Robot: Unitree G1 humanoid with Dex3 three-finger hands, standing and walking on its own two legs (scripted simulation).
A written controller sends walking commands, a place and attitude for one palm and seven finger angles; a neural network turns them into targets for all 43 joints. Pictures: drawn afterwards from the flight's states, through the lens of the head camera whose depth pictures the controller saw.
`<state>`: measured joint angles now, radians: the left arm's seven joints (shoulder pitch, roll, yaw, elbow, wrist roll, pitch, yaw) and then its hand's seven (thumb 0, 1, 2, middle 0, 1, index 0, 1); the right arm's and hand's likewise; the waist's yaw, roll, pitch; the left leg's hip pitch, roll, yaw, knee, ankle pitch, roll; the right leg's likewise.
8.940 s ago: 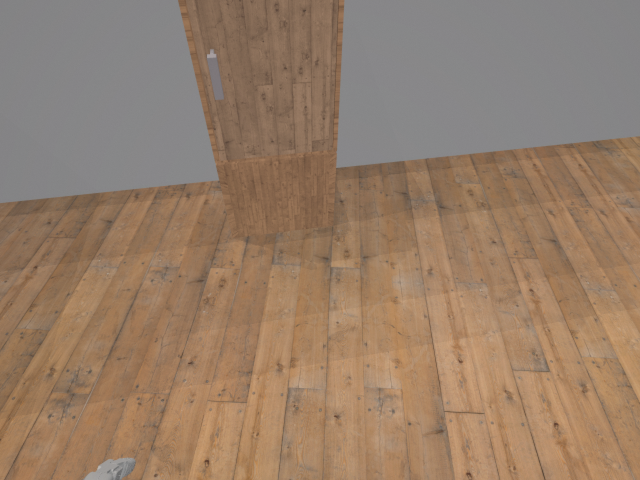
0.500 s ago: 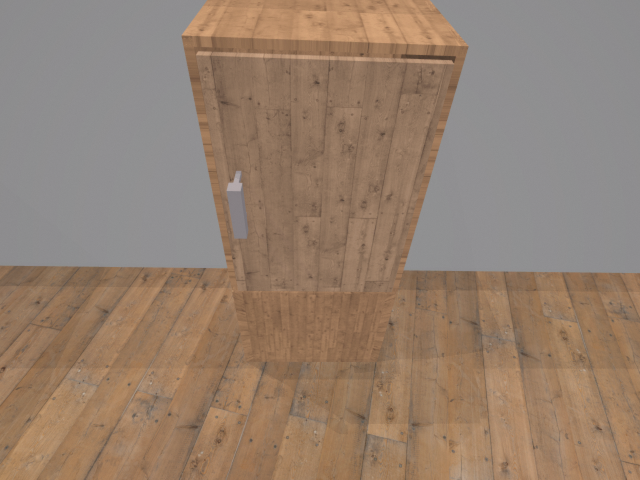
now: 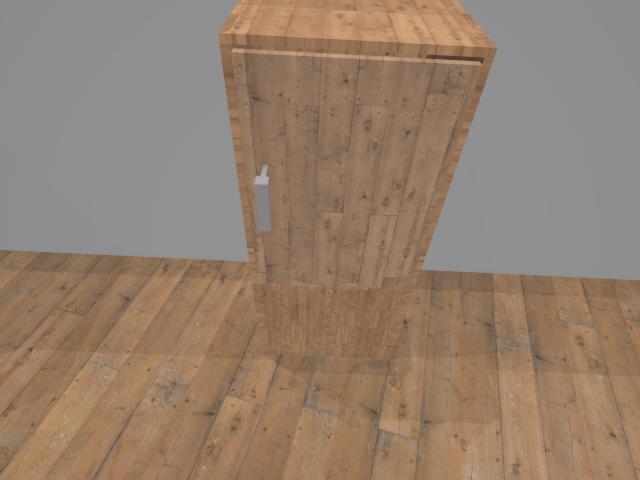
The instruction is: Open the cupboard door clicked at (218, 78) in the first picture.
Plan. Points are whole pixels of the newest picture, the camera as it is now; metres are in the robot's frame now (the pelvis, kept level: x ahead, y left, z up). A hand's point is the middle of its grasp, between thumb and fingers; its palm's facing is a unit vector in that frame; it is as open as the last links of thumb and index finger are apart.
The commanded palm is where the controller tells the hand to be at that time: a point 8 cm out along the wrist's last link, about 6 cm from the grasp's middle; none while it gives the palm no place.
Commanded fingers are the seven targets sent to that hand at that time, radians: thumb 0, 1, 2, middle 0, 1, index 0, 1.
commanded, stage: look again from close up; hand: left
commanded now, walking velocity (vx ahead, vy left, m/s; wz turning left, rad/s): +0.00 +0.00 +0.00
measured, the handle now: (265, 197) +0.64 +0.16 -0.03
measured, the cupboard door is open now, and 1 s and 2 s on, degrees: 0 0 0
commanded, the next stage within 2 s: shuffle to correct the standing spot in 0.60 s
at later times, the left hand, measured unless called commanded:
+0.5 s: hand out of the picture -0.04 +0.16 -0.18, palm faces +0.03 -0.98 -0.17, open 7.3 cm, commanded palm none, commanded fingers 0.00 0.90 0.90 -0.20 -0.30 -0.20 -0.30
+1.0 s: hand out of the picture -0.07 +0.14 -0.17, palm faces +0.11 -0.99 -0.13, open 7.3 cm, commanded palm none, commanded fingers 0.00 0.90 0.90 -0.20 -0.30 -0.20 -0.30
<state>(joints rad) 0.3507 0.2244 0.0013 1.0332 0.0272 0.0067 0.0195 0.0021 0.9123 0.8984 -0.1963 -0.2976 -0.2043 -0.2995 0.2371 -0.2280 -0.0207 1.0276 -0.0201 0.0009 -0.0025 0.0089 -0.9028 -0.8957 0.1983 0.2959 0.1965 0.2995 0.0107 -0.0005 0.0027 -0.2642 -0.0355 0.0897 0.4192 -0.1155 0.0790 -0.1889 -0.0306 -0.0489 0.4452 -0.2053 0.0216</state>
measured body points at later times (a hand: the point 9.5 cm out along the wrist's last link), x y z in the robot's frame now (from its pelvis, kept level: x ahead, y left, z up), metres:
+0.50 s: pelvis +0.00 +0.00 +0.00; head -0.02 +0.01 +0.45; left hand -0.04 +0.21 -0.16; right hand -0.01 -0.23 -0.16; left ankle +0.08 +0.06 -0.74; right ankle +0.02 -0.14 -0.74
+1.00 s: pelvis +0.01 +0.00 +0.00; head +0.00 +0.01 +0.45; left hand -0.07 +0.20 -0.16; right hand -0.01 -0.22 -0.15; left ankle +0.07 +0.06 -0.73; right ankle +0.02 -0.13 -0.73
